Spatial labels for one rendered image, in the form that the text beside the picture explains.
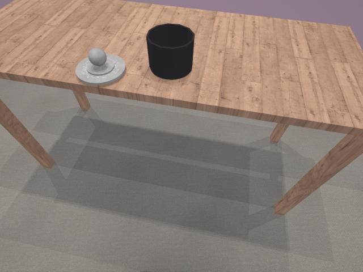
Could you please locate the pot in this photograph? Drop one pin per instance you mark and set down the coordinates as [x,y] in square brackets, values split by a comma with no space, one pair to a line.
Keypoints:
[170,50]

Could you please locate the table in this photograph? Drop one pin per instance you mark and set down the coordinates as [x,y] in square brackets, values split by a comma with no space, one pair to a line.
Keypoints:
[285,71]

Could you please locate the knob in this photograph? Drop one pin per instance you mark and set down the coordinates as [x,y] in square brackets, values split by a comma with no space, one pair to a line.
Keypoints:
[97,56]

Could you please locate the lid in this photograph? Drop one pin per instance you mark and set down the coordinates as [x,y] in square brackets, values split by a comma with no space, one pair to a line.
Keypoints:
[112,70]

